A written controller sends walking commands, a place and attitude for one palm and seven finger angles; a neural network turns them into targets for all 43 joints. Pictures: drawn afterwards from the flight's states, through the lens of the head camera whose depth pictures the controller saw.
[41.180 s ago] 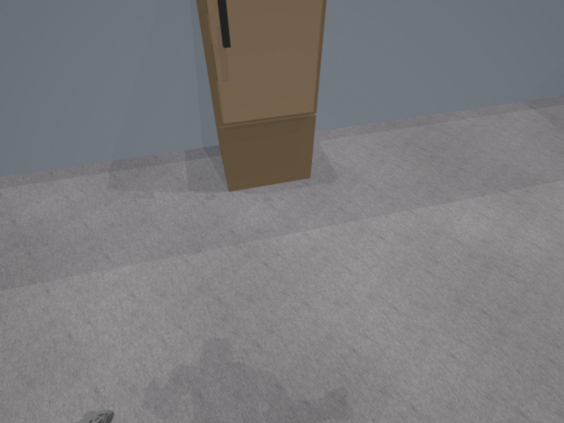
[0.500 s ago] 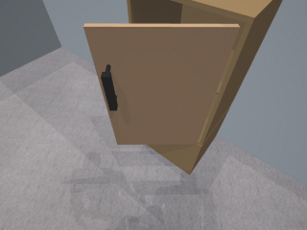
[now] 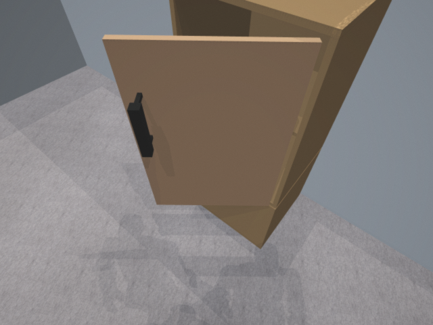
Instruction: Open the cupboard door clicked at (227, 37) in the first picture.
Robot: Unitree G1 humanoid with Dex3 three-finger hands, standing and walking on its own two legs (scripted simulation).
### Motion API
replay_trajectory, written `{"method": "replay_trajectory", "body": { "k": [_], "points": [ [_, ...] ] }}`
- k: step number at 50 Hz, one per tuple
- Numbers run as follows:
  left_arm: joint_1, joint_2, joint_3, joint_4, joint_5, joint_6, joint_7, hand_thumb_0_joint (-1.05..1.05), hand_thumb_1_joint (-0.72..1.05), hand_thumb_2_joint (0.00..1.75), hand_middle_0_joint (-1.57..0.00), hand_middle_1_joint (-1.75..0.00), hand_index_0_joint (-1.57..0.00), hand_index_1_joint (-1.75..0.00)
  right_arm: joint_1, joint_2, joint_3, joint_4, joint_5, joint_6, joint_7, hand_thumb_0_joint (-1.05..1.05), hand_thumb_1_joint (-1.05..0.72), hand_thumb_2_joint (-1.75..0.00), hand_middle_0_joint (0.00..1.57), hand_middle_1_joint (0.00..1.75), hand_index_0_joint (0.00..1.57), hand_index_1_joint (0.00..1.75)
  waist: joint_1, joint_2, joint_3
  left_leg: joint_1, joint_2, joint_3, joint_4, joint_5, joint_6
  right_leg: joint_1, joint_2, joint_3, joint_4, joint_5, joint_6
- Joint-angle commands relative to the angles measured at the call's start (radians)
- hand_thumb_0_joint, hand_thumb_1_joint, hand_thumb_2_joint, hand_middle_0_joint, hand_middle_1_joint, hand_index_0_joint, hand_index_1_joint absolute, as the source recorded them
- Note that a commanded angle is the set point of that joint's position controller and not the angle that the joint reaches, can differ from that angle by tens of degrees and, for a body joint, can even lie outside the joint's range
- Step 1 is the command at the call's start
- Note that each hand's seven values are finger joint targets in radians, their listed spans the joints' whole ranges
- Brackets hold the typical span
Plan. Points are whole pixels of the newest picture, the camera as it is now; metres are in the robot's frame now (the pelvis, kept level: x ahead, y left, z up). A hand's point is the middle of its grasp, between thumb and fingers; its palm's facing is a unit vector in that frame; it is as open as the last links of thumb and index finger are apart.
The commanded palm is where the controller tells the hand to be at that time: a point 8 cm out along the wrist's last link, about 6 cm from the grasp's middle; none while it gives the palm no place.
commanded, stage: come to a stop and stand still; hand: left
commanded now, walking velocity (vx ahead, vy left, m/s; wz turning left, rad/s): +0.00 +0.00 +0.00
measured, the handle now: (143, 125) +0.51 +0.21 +0.06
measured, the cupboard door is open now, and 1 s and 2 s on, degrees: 39 39 39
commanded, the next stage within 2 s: look again from close up in 0.20 s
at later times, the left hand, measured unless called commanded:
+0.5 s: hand out of the picture +0.02 +0.19 -0.17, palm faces +0.02 -0.97 -0.24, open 7.3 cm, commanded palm none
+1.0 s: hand (113, 321) +0.14 +0.20 -0.07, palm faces +0.29 -0.94 -0.18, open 7.5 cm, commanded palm +0.10 +0.24 -0.06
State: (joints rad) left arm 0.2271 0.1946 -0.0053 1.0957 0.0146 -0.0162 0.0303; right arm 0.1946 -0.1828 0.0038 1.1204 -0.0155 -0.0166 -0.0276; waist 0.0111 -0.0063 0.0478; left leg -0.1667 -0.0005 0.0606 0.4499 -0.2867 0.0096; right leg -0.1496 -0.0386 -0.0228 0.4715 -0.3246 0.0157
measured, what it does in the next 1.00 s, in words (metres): stands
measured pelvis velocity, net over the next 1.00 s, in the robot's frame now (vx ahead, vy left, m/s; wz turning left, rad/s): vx -0.02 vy -0.01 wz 0.04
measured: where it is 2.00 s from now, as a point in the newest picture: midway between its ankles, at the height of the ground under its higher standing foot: outside the picture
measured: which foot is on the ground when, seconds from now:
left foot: down 0.00-1.00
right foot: down 0.00-1.00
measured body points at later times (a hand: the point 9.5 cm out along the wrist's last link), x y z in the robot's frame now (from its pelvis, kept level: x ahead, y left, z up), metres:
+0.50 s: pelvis +0.00 -0.01 +0.00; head +0.02 -0.01 +0.45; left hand +0.02 +0.24 -0.15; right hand +0.04 -0.25 -0.15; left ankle -0.03 +0.11 -0.74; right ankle -0.05 -0.13 -0.74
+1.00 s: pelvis -0.02 -0.01 +0.00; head +0.00 -0.02 +0.44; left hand +0.12 +0.25 -0.05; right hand +0.08 -0.26 -0.13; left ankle -0.03 +0.11 -0.74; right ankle -0.05 -0.13 -0.74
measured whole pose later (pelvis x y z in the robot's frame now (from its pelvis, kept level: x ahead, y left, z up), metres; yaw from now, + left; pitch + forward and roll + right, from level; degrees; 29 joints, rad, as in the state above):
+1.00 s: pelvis -0.02 -0.01 +0.00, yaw +2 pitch +2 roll +1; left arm 0.40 0.17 0.09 0.32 -0.13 -0.10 0.06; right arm 0.28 -0.22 -0.03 0.88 0.02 -0.20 -0.06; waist 0.00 0.01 0.01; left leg -0.26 0.00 0.03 0.51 -0.28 0.00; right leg -0.23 -0.04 -0.06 0.54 -0.34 0.00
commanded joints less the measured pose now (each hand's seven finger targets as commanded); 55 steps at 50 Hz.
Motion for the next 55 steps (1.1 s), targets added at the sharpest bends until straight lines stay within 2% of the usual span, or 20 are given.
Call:
{"method": "replay_trajectory", "body": {
  "k": [1, 9, 14, 21, 27, 28, 42, 43, 44, 45, 46, 47, 48, 49, 50, 51, 52, 53, 54, 55],
  "points": [
    [0.05, 0.139, 0.03, -0.036, 0.002, -0.013, 0.007, 0.0, 0.9, 0.9, -0.2, -0.3, -0.2, -0.3, 0.034, -0.116, -0.019, -0.028, 0.002, -0.016, -0.004, 0.0, -0.9, -0.9, 0.2, 0.3, 0.2, 0.3, -0.003, -0.024, -0.041, 0.033, 0.099, -0.076, -0.051, 0.303, 0.021, 0.003, -0.088, 0.062, -0.063, 0.385, -0.045],
    [0.037, 0.149, 0.032, -0.034, 0.0, -0.012, 0.006, 0.0, 0.9, 0.9, -0.2, -0.3, -0.2, -0.3, 0.028, -0.127, -0.017, -0.02, 0.002, -0.015, -0.004, 0.0, -0.9, -0.9, 0.2, 0.3, 0.2, 0.3, -0.002, 0.004, -0.038, 0.033, 0.103, -0.078, -0.064, 0.296, 0.016, 0.005, -0.087, 0.065, -0.076, 0.355, -0.047],
    [0.033, 0.156, 0.035, -0.033, 0.0, -0.014, 0.005, 0.0, 0.9, 0.9, -0.2, -0.3, -0.2, -0.3, 0.026, -0.135, -0.017, -0.021, 0.002, -0.016, -0.005, 0.0, -0.9, -0.9, 0.2, 0.3, 0.2, 0.3, -0.002, 0.001, -0.058, 0.042, 0.105, -0.079, -0.064, 0.315, 0.014, 0.019, -0.088, 0.065, -0.077, 0.378, -0.048],
    [0.028, 0.157, 0.034, -0.033, 0.001, -0.014, 0.004, 0.0, 0.9, 0.9, -0.2, -0.3, -0.2, -0.3, 0.017, -0.134, -0.018, -0.019, 0.002, -0.016, -0.005, 0.0, -0.9, -0.9, 0.2, 0.3, 0.2, 0.3, -0.001, -0.015, -0.037, 0.041, 0.108, -0.081, -0.078, 0.301, 0.014, 0.011, -0.084, 0.063, -0.091, 0.364, -0.047],
    [0.025, 0.162, 0.035, -0.03, 0.0, -0.014, 0.002, 0.0, 0.9, 0.9, -0.2, -0.3, -0.2, -0.3, 0.011, -0.144, -0.017, -0.017, 0.001, -0.016, -0.005, 0.0, -0.9, -0.9, 0.2, 0.3, 0.2, 0.3, 0.001, 0.003, -0.026, 0.037, 0.108, -0.084, -0.085, 0.297, 0.012, 0.002, -0.086, 0.064, -0.099, 0.346, -0.046],
    [0.026, 0.162, 0.035, -0.031, 0.0, -0.015, 0.002, 0.0, 0.9, 0.9, -0.2, -0.3, -0.2, -0.3, 0.013, -0.145, -0.018, -0.019, 0.001, -0.017, -0.005, 0.0, -0.9, -0.9, 0.2, 0.3, 0.2, 0.3, -0.001, -0.009, -0.044, 0.047, 0.11, -0.085, -0.084, 0.302, 0.013, 0.009, -0.087, 0.064, -0.099, 0.35, -0.046],
    [0.024, 0.167, 0.035, -0.029, 0.0, -0.017, 0.0, 0.0, 0.9, 0.9, -0.2, -0.3, -0.2, -0.3, 0.01, -0.15, -0.017, -0.012, 0.002, -0.019, -0.003, 0.0, -0.9, -0.9, 0.2, 0.3, 0.2, 0.3, 0.0, -0.01, -0.045, 0.043, 0.112, -0.085, -0.098, 0.29, 0.01, 0.013, -0.086, 0.069, -0.109, 0.335, -0.045],
    [0.135, 0.104, 0.021, 0.005, 0.007, -0.031, 0.045, 0.0, 0.9, 0.9, -0.2, -0.3, -0.2, -0.3, -0.02, -0.134, -0.025, -0.078, 0.014, -0.021, 0.005, 0.0, -0.9, -0.9, 0.2, 0.3, 0.2, 0.3, 0.011, 0.018, -0.035, -0.003, 0.115, -0.026, 0.128, 0.35, -0.016, -0.01, -0.138, 0.129, -0.091, 0.688, -0.013],
    [-0.639, 0.409, 0.255, -1.497, -0.175, -0.251, 0.04, 0.0, 0.88, 0.89, -0.2, -0.32, -0.2, -0.32, 0.034, -0.258, -0.051, -0.396, 0.06, -0.161, -0.034, 0.0, -0.9, -0.9, 0.2, 0.3, 0.2, 0.3, -0.076, 0.182, -0.512, 0.223, -0.004, -0.049, 0.0, 0.542, 0.01, 0.089, -0.029, 0.019, 0.023, 0.709, -0.055],
    [-0.084, 0.306, 0.214, -1.21, -0.089, -0.209, 0.065, 0.0, 0.85, 0.88, -0.2, -0.33, -0.2, -0.33, -0.019, -0.189, -0.04, -0.38, 0.037, -0.249, -0.066, 0.0, -0.9, -0.9, 0.2, 0.3, 0.2, 0.3, 0.024, 0.322, -0.481, 0.323, 0.047, -0.051, -0.018, 0.71, 0.024, 0.011, 0.02, -0.002, 0.079, 0.456, -0.066],
    [0.155, 0.073, 0.097, -1.071, -0.147, -0.091, 0.079, 0.0, 0.83, 0.87, -0.21, -0.34, -0.21, -0.34, -0.02, -0.146, -0.046, -0.377, 0.056, -0.265, -0.056, 0.0, -0.9, -0.9, 0.2, 0.3, 0.2, 0.3, -0.009, 0.272, -0.328, 0.214, 0.059, -0.068, 0.002, 0.699, -0.006, -0.082, 0.016, -0.061, 0.076, 0.236, -0.044],
    [0.094, 0.015, 0.096, -1.035, -0.163, -0.1, 0.062, 0.0, 0.81, 0.86, -0.21, -0.36, -0.21, -0.36, 0.013, -0.166, -0.058, -0.355, 0.059, -0.264, -0.047, 0.0, -0.9, -0.9, 0.2, 0.3, 0.2, 0.3, -0.056, 0.095, -0.174, 0.12, 0.061, -0.076, 0.035, 0.61, -0.001, -0.168, 0.022, -0.071, 0.043, 0.24, -0.031],
    [0.015, 0.06, 0.154, -1.054, -0.174, -0.155, 0.04, 0.0, 0.78, 0.85, -0.21, -0.37, -0.21, -0.37, -0.01, -0.191, -0.081, -0.415, 0.043, -0.268, -0.044, 0.0, -0.9, -0.9, 0.2, 0.3, 0.2, 0.3, -0.066, -0.015, -0.07, -0.01, 0.036, -0.083, 0.087, 0.443, 0.003, -0.232, 0.029, -0.087, 0.047, 0.271, -0.023],
    [0.063, 0.089, 0.216, -0.975, -0.182, -0.22, 0.008, 0.0, 0.76, 0.84, -0.21, -0.39, -0.21, -0.39, -0.006, -0.204, -0.092, -0.427, 0.026, -0.267, -0.044, 0.0, -0.9, -0.9, 0.2, 0.3, 0.2, 0.3, -0.062, -0.123, -0.068, -0.109, 0.018, -0.072, 0.135, 0.317, 0.003, -0.29, 0.032, -0.096, 0.076, 0.26, -0.016],
    [0.166, 0.041, 0.223, -0.887, -0.204, -0.293, -0.039, 0.0, 0.74, 0.83, -0.21, -0.4, -0.21, -0.4, -0.019, -0.195, -0.096, -0.453, 0.017, -0.269, -0.04, 0.0, -0.9, -0.9, 0.2, 0.3, 0.2, 0.3, -0.032, -0.203, -0.067, -0.21, 0.01, -0.071, 0.184, 0.242, -0.002, -0.338, 0.037, -0.102, 0.134, 0.224, -0.012],
    [0.272, 0.025, 0.238, -0.819, -0.211, -0.367, -0.091, 0.0, 0.71, 0.82, -0.21, -0.42, -0.21, -0.42, -0.041, -0.185, -0.1, -0.478, 0.02, -0.277, -0.027, 0.0, -0.9, -0.9, 0.2, 0.3, 0.2, 0.3, 0.014, -0.157, -0.084, -0.274, -0.004, -0.056, 0.23, 0.218, -0.011, -0.353, 0.034, -0.091, 0.194, 0.229, -0.02],
    [0.321, 0.008, 0.243, -0.809, -0.232, -0.448, -0.149, 0.0, 0.69, 0.81, -0.22, -0.43, -0.22, -0.43, -0.058, -0.179, -0.1, -0.504, 0.015, -0.281, -0.013, 0.0, -0.9, -0.9, 0.2, 0.3, 0.2, 0.3, 0.043, -0.156, -0.15, -0.337, -0.008, -0.049, 0.282, 0.192, -0.021, -0.382, 0.036, -0.087, 0.266, 0.211, -0.026],
    [0.325, -0.01, 0.224, -0.817, -0.249, -0.526, -0.214, 0.0, 0.67, 0.8, -0.22, -0.45, -0.22, -0.45, -0.079, -0.177, -0.102, -0.533, 0.014, -0.288, 0.001, 0.0, -0.9, -0.9, 0.2, 0.3, 0.2, 0.3, 0.053, -0.149, -0.18, -0.401, -0.013, -0.043, 0.335, 0.159, -0.025, -0.42, 0.036, -0.076, 0.328, 0.198, -0.029],
    [0.317, 0.02, 0.248, -0.827, -0.267, -0.6, -0.28, 0.0, 0.64, 0.79, -0.22, -0.47, -0.22, -0.47, -0.087, -0.179, -0.106, -0.556, 0.019, -0.292, 0.013, 0.0, -0.9, -0.9, 0.2, 0.3, 0.2, 0.3, 0.06, -0.112, -0.219, -0.451, -0.017, -0.037, 0.387, 0.131, -0.028, -0.448, 0.033, -0.057, 0.375, 0.178, -0.036],
    [0.287, 0.056, 0.265, -0.836, -0.282, -0.657, -0.349, 0.0, 0.62, 0.78, -0.22, -0.48, -0.22, -0.48, -0.094, -0.185, -0.106, -0.585, 0.023, -0.298, 0.02, 0.0, -0.9, -0.9, 0.2, 0.3, 0.2, 0.3, 0.054, -0.1, -0.253, -0.503, -0.021, -0.036, 0.431, 0.093, -0.027, -0.467, 0.026, -0.033, 0.408, 0.151, -0.038]
  ]
}}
